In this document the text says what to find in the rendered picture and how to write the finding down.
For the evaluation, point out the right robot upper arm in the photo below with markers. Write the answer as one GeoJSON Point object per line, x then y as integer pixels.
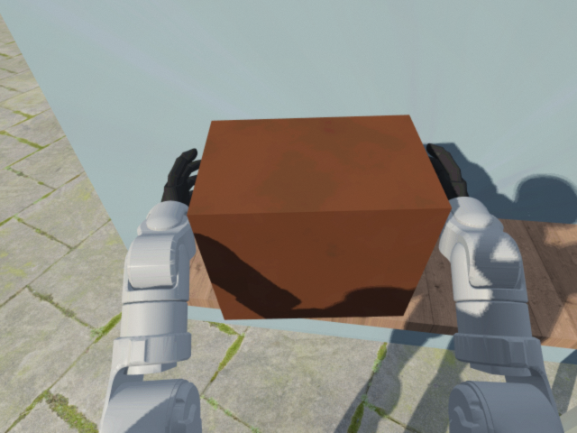
{"type": "Point", "coordinates": [500, 407]}

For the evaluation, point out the right robot hand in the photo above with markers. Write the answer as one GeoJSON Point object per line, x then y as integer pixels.
{"type": "Point", "coordinates": [447, 172]}

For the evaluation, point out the left robot hand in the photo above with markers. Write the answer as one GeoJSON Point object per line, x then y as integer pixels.
{"type": "Point", "coordinates": [179, 183]}

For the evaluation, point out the table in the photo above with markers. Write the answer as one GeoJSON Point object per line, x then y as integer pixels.
{"type": "Point", "coordinates": [549, 255]}

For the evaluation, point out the robot right forearm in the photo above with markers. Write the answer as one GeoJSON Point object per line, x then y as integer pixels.
{"type": "Point", "coordinates": [489, 287]}

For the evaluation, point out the robot left forearm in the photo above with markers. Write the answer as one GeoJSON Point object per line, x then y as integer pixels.
{"type": "Point", "coordinates": [154, 326]}

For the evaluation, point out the carton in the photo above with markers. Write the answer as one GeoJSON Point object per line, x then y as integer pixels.
{"type": "Point", "coordinates": [320, 217]}

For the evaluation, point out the left robot upper arm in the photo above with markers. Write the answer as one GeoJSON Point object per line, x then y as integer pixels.
{"type": "Point", "coordinates": [160, 406]}

